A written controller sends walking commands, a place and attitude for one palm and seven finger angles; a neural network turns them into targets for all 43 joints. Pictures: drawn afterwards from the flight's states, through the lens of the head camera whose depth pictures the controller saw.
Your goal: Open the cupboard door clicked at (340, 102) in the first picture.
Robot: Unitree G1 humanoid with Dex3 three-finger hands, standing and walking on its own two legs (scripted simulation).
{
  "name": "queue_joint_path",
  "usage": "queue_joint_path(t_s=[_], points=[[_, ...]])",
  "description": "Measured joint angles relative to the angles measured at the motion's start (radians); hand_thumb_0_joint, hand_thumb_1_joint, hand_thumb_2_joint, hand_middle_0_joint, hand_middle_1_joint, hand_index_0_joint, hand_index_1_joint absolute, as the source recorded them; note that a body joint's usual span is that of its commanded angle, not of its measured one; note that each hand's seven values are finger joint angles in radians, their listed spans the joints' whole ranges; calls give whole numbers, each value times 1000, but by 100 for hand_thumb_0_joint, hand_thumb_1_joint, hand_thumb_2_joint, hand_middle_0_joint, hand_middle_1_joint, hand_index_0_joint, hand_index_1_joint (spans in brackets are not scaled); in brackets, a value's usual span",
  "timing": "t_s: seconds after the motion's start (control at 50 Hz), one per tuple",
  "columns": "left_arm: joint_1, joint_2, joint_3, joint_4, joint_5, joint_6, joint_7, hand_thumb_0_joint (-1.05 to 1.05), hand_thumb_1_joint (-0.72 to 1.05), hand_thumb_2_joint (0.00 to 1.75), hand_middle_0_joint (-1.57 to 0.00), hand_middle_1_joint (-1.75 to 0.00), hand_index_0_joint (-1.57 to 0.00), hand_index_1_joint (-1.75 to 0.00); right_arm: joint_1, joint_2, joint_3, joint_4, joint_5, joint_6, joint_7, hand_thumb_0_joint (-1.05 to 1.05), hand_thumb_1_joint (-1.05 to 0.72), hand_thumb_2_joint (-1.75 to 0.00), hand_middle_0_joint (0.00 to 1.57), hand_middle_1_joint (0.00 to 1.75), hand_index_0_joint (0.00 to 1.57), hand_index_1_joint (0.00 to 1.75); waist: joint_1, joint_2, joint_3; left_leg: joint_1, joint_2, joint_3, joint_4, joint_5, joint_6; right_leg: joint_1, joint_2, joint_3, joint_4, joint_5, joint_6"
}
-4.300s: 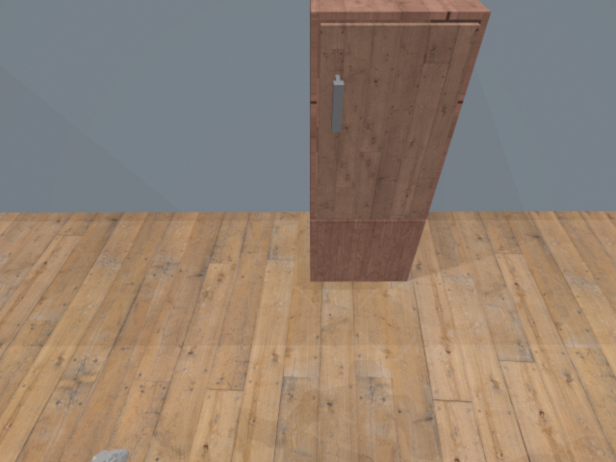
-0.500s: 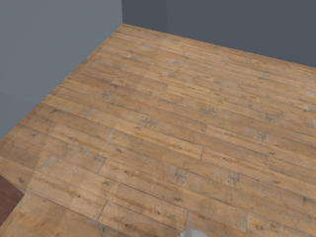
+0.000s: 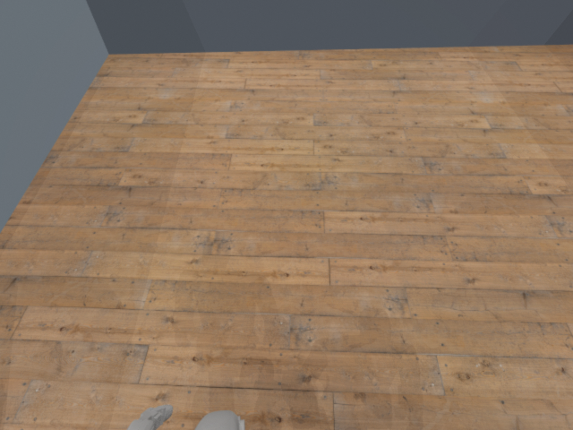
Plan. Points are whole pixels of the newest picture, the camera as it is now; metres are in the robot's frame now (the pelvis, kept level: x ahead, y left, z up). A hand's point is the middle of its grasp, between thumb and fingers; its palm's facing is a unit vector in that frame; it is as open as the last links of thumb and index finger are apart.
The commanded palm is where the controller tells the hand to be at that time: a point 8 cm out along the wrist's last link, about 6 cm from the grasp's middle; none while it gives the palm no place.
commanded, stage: turn to face it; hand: left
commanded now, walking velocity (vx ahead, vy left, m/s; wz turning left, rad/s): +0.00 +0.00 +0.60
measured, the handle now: out of the picture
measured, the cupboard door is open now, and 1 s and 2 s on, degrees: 0 0 0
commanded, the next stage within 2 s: none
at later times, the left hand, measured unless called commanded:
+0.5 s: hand out of the picture +0.03 +0.27 -0.16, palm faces +0.30 -0.92 -0.24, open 7.4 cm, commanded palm none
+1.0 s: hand out of the picture -0.03 +0.18 -0.14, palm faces +0.55 -0.79 -0.27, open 7.4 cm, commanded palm none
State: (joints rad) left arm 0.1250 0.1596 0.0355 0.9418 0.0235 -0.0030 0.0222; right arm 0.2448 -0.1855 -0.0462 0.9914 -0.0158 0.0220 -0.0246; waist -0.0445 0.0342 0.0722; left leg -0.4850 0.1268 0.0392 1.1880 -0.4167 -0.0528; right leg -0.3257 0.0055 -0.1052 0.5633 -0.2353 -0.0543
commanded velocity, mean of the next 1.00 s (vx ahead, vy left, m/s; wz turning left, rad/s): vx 0.00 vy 0.00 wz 0.60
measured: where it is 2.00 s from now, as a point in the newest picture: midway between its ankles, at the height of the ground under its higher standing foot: outside the picture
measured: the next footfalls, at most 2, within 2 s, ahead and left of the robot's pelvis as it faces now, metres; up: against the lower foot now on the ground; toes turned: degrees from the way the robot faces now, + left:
left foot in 0.18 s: +0.08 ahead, +0.14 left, +0.00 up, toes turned +14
right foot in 0.76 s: +0.10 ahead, -0.11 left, +0.00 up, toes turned +23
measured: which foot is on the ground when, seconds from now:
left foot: up 0.00-0.16, down 0.18-0.76, up 0.78-1.00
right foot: down 0.00-0.20, up 0.22-0.74, down 0.76-1.00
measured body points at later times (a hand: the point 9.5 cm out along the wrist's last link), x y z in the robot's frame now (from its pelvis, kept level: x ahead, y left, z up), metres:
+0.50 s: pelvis +0.02 +0.05 +0.01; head +0.06 +0.08 +0.46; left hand +0.02 +0.32 -0.14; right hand +0.11 -0.18 -0.12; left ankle +0.04 +0.13 -0.73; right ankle +0.04 -0.14 -0.65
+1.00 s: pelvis +0.01 -0.03 +0.01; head +0.04 -0.04 +0.46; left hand -0.05 +0.22 -0.11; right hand +0.21 -0.23 -0.14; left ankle -0.07 +0.10 -0.64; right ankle +0.06 -0.13 -0.73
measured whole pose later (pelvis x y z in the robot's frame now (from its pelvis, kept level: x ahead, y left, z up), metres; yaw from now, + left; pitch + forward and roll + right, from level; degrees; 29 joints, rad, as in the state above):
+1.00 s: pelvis +0.01 -0.03 +0.01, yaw +34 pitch +0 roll +2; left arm 0.21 0.17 0.03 0.90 0.02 0.02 0.02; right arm 0.22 -0.28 -0.11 0.93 -0.02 0.08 0.03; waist -0.02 0.02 0.04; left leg -0.53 0.03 0.00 1.12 -0.35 -0.08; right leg -0.19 -0.11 -0.16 0.48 -0.28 0.00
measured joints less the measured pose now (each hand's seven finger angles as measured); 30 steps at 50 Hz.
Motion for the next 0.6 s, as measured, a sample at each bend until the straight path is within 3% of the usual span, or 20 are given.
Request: queue_joint_path(t_s=[0.08, 0.18, 0.2, 0.22, 0.26, 0.3, 0.36, 0.5, 0.6], points=[[10, -16, -10, 18, 3, 1, 0, 0, 91, 90, -20, -29, -21, -30, -5, 13, 8, -9, 5, -5, 5, 0, -91, -90, 19, 29, 20, 30, 0, -2, -43, 28, -12, -5, -230, 34, 1, 53, -13, -30, -37, -10, 16], [14, -13, -3, 5, 3, 10, -2, 0, 91, 90, -20, -30, -21, -30, 11, 20, 5, -1, 3, 4, 18, 0, -93, -90, 20, 29, 20, 30, 21, -33, -58, 124, -38, 50, -464, 105, 7, 74, -50, -94, 28, -74, 50], [18, -6, 2, 2, 0, 15, -2, 0, 91, 90, -20, -30, -21, -30, 15, 22, 4, -1, 1, 2, 21, 0, -93, -90, 20, 29, 20, 30, 23, -47, -61, 136, -52, 55, -491, 83, 54, 62, -66, -103, 63, -97, 61], [22, 3, 9, 2, -3, 22, -1, 0, 91, 90, -20, -30, -21, -30, 15, 28, 4, -2, -2, 0, 24, 0, -92, -90, 20, 29, 20, 30, 26, -64, -61, 128, -67, 55, -483, 70, 86, 39, -79, -93, 117, -152, 74], [34, 20, 21, 5, -3, 40, 2, 0, 91, 90, -20, -29, -21, -30, 11, 34, 7, -11, -10, -5, 25, 0, -92, -90, 20, 29, 20, 30, 31, -77, -53, 125, -81, 55, -492, 77, 112, -32, -72, -37, 292, -248, 87], [42, 33, 32, 18, 1, 52, -1, 0, 91, 90, -20, -29, -21, -30, 12, 38, 8, -20, -11, -10, 18, 0, -92, -90, 20, 29, 20, 30, 27, -73, -42, 135, -94, 44, -545, 115, 114, -96, -64, 8, 448, -234, 95], [54, 53, 44, 27, 1, 52, -6, 1, 91, 90, -20, -29, -20, -30, 15, 36, 9, -26, -9, -16, 11, 0, -92, -90, 20, 29, 20, 30, 31, -61, -28, 158, -112, 24, -641, 173, 122, -154, -67, 53, 550, -166, 111], [66, 91, 60, 29, -5, 58, 0, 1, 91, 90, -19, -29, -20, -30, 24, 22, -2, -25, -4, -14, 14, 0, -91, -90, 20, 30, 20, 30, 29, -42, -21, 176, -145, -40, -741, 245, 125, -145, -79, 106, 475, -145, 143], [36, 87, 54, 13, -10, 62, 2, 1, 91, 90, -19, -29, -20, -30, 17, 1, -16, -26, -7, -1, 20, 0, -91, -90, 20, 30, 20, 30, 15, -29, -24, 161, -165, -95, -738, 263, 112, -100, -64, 111, 361, -180, 144]])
